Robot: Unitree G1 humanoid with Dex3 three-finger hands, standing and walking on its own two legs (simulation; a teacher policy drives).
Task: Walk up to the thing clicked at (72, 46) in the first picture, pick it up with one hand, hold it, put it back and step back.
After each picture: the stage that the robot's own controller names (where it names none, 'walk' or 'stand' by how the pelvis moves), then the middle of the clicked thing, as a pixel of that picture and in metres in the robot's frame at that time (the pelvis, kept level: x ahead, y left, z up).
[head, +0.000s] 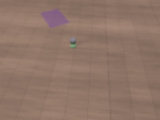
stand; (73, 42) +1.45 +0.07 -0.72
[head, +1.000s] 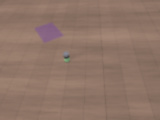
walk; (66, 57) +1.31 +0.25 -0.71
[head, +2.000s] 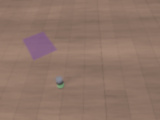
walk; (60, 82) +0.87 +0.28 -0.71
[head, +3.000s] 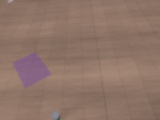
walk; (56, 118) +0.57 +0.26 -0.72
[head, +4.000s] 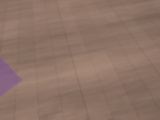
stand; out of the picture +0.42 +0.39 -0.70
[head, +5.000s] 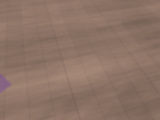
stand; out of the picture +0.42 +0.37 -0.71
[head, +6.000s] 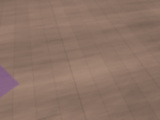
stand; out of the picture +0.45 +0.35 -0.71
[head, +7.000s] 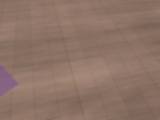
walk; out of the picture +0.41 +0.34 -0.72
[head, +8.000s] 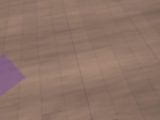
stand; out of the picture +0.39 +0.39 -0.70
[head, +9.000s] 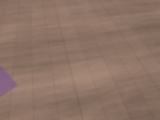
walk; out of the picture +0.41 +0.36 -0.70
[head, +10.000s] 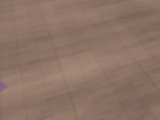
stand; out of the picture +0.40 +0.42 -0.71
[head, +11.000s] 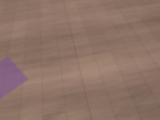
walk; out of the picture +0.43 +0.39 -0.72
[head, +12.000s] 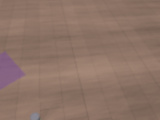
stand; (35, 119) +0.53 +0.31 -0.70
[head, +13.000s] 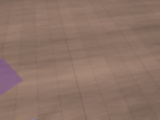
stand; out of the picture +0.50 +0.36 -0.71
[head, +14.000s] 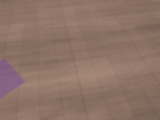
stand; out of the picture +0.46 +0.35 -0.72
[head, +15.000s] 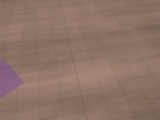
stand; out of the picture +0.45 +0.35 -0.72
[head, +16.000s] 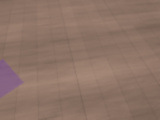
stand; out of the picture +0.45 +0.36 -0.72
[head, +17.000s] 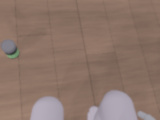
go down; (10, 49) +0.55 +0.31 -0.42
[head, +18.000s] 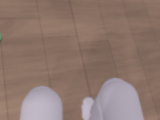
go down; out of the picture +0.58 +0.31 -0.31
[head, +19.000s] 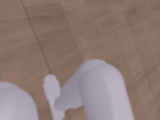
close in; out of the picture +0.56 +0.37 -0.26
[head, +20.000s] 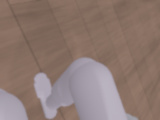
close; out of the picture +0.55 +0.37 -0.28
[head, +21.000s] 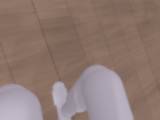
lift; out of the picture +0.55 +0.36 -0.29
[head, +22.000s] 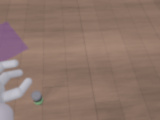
hold; (37, 98) +0.53 +0.28 -0.60
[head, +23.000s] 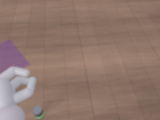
hold; (38, 112) +0.51 +0.30 -0.67
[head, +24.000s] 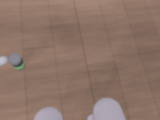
approach; (17, 62) +0.56 +0.29 -0.47
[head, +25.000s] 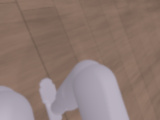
lower; out of the picture +0.57 +0.36 -0.26
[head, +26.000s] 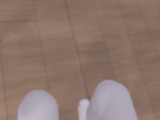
lower; out of the picture +0.59 +0.31 -0.33
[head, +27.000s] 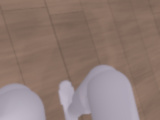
lower; out of the picture +0.59 +0.33 -0.27
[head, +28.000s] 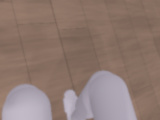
hold; out of the picture +0.58 +0.34 -0.29
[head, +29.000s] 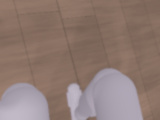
lower; out of the picture +0.59 +0.33 -0.28
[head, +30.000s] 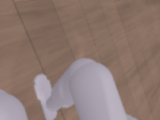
lower; out of the picture +0.57 +0.37 -0.28
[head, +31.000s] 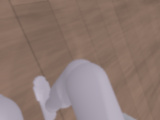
lower; out of the picture +0.57 +0.36 -0.29
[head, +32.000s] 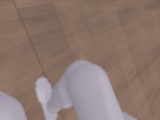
open; out of the picture +0.57 +0.35 -0.30
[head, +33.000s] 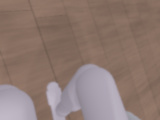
withdraw; out of the picture +0.58 +0.35 -0.30
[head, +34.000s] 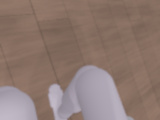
withdraw; out of the picture +0.58 +0.34 -0.30
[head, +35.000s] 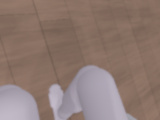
withdraw; out of the picture +0.58 +0.33 -0.30
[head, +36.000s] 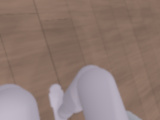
withdraw; out of the picture +0.58 +0.33 -0.30
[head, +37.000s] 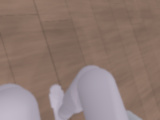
withdraw; out of the picture +0.59 +0.33 -0.30
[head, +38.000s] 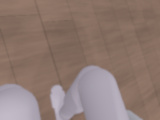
withdraw; out of the picture +0.59 +0.33 -0.30
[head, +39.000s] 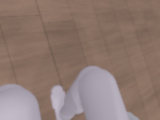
withdraw; out of the picture +0.59 +0.33 -0.30
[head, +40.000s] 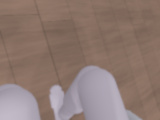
withdraw; out of the picture +0.58 +0.33 -0.30
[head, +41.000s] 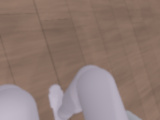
withdraw; out of the picture +0.58 +0.33 -0.30
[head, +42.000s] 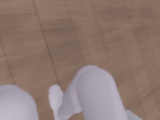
withdraw; out of the picture +0.58 +0.33 -0.30
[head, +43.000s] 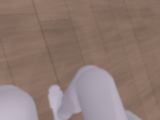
withdraw; out of the picture +0.59 +0.33 -0.30
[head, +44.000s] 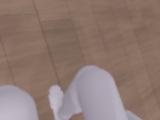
withdraw; out of the picture +0.59 +0.33 -0.30
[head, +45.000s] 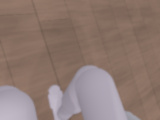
withdraw; out of the picture +0.58 +0.33 -0.30
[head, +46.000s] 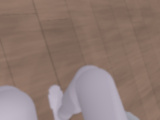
withdraw; out of the picture +0.58 +0.33 -0.30
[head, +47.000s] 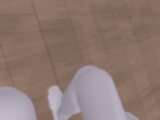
withdraw; out of the picture +0.58 +0.33 -0.30
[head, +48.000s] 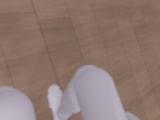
withdraw; out of the picture +0.58 +0.33 -0.30
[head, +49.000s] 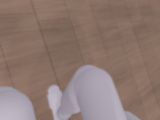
withdraw; out of the picture +0.59 +0.33 -0.30
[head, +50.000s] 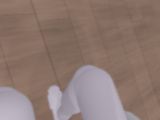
withdraw; out of the picture +0.59 +0.33 -0.30
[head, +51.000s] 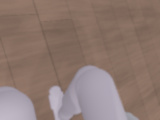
withdraw; out of the picture +0.59 +0.33 -0.30
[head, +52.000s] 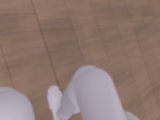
withdraw; out of the picture +0.59 +0.33 -0.30
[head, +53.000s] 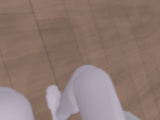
withdraw; out of the picture +0.58 +0.33 -0.30
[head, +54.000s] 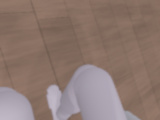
withdraw; out of the picture +0.58 +0.33 -0.30
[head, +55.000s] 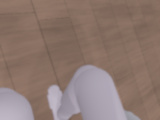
stand; out of the picture +0.59 +0.33 -0.30
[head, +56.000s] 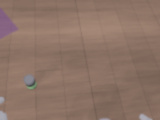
stand; (30, 82) +0.56 +0.26 -0.56
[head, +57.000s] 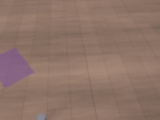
stand; out of the picture +0.51 +0.26 -0.66
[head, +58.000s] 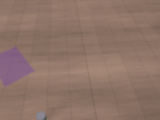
stand; (41, 118) +0.52 +0.26 -0.66
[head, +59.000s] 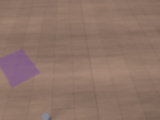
stand; (46, 119) +0.52 +0.27 -0.71
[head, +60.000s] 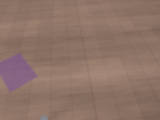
stand; out of the picture +0.51 +0.30 -0.72
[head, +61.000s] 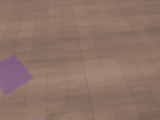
walk; out of the picture +0.49 +0.31 -0.72
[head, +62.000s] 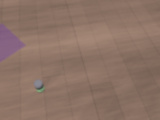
walk; (39, 86) +0.65 +0.32 -0.70
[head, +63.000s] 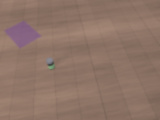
walk; (50, 63) +1.02 +0.36 -0.71
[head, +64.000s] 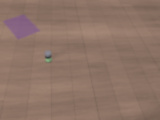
stand; (48, 56) +1.14 +0.28 -0.71
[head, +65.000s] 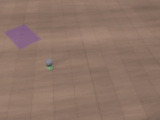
stand; (49, 64) +1.11 +0.31 -0.72
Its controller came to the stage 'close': yes
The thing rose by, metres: 0.00
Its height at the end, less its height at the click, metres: +0.00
